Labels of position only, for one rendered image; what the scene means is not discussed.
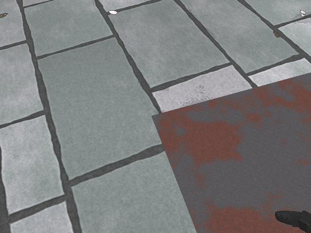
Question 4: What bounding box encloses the right robot hand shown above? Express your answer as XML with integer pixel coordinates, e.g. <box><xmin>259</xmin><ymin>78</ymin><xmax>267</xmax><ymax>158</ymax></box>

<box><xmin>275</xmin><ymin>211</ymin><xmax>311</xmax><ymax>233</ymax></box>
